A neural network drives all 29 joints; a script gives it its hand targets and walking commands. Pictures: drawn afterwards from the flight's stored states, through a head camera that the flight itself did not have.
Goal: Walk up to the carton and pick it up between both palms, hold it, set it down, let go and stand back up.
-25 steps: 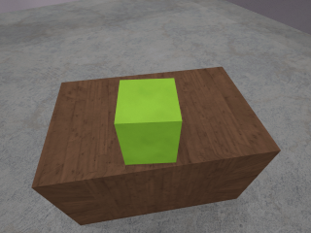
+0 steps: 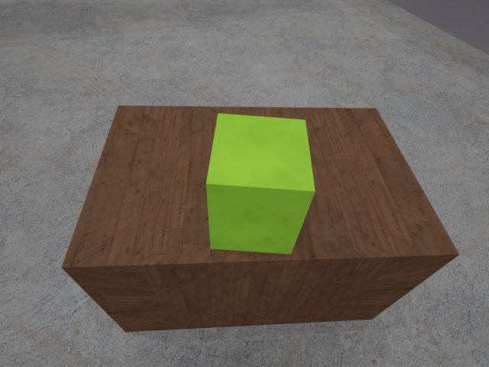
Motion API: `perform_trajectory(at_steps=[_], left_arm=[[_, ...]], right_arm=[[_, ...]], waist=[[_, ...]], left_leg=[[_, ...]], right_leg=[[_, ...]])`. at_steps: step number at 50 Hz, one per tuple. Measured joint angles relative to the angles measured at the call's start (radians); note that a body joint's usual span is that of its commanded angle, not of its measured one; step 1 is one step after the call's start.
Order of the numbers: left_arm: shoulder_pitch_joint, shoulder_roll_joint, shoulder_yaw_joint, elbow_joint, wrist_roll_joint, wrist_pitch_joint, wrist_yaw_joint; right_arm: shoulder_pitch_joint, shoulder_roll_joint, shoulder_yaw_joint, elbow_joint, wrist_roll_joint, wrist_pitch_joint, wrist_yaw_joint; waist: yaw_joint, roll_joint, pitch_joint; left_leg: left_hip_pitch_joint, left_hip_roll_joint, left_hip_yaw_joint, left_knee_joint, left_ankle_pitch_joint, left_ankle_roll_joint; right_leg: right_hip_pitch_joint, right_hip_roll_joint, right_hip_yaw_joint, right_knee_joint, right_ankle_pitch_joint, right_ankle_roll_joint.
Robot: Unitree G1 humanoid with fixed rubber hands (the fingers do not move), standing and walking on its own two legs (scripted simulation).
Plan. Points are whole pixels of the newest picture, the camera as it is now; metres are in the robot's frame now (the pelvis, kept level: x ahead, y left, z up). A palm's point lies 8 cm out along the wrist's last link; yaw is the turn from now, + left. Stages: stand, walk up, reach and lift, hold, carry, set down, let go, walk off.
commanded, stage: walk up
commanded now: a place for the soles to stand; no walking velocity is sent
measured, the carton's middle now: (256, 186) +0.51 -0.04 -0.07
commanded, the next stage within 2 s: reach and lift in 0.56 s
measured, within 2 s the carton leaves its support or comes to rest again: neither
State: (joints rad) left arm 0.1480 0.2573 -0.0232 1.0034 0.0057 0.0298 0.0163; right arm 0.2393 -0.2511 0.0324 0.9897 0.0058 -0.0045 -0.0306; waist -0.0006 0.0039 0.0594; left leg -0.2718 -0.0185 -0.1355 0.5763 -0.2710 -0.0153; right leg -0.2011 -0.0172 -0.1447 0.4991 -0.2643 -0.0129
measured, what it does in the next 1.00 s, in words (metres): stands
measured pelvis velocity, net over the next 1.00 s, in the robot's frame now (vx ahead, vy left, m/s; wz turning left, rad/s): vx -0.01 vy -0.03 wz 0.02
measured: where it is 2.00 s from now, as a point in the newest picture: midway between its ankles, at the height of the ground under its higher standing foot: outside the picture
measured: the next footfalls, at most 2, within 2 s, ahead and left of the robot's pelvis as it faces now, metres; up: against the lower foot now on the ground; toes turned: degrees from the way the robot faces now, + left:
none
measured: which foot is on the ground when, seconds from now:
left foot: down 0.00-1.00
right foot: down 0.00-1.00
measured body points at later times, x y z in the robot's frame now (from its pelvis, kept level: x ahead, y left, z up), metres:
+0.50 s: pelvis -0.01 +0.00 +0.00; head +0.01 +0.02 +0.45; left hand +0.03 +0.27 -0.15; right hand +0.05 -0.26 -0.13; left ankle +0.03 +0.13 -0.73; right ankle +0.00 -0.11 -0.73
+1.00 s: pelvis -0.01 -0.03 -0.01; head +0.03 +0.01 +0.43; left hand +0.13 +0.24 -0.14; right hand +0.16 -0.24 -0.13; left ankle +0.03 +0.13 -0.73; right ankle +0.00 -0.11 -0.73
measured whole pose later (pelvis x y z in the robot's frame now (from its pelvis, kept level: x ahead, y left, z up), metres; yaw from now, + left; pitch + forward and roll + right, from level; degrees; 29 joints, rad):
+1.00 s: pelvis -0.01 -0.03 -0.01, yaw +1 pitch +0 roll +1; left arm 0.14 0.24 0.17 0.52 0.08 0.41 -0.02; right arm -0.04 -0.09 -0.04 1.13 -0.06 -0.28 -0.01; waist 0.01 -0.12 0.09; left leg -0.38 0.07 0.01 0.64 -0.27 -0.05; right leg -0.35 0.02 -0.05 0.70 -0.35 -0.06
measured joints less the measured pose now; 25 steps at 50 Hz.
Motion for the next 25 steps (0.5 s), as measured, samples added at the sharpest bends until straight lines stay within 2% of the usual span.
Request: perform_trajectory(at_steps=[14, 25], left_arm=[[0.043, 0.015, 0.000, 0.014, 0.000, 0.003, -0.002], [0.043, 0.027, 0.001, 0.000, 0.002, 0.006, -0.004]], right_arm=[[0.000, -0.014, -0.004, -0.017, -0.005, 0.004, 0.004], [0.029, -0.009, -0.005, -0.026, 0.001, 0.006, 0.004]], waist=[[0.004, 0.017, -0.005], [0.003, -0.008, -0.009]], left_leg=[[-0.029, -0.023, -0.038, 0.008, 0.021, 0.003], [-0.045, -0.038, -0.053, 0.013, 0.024, 0.005]], right_leg=[[-0.010, -0.020, -0.038, 0.004, 0.004, 0.005], [-0.022, -0.033, -0.051, 0.021, -0.007, 0.007]])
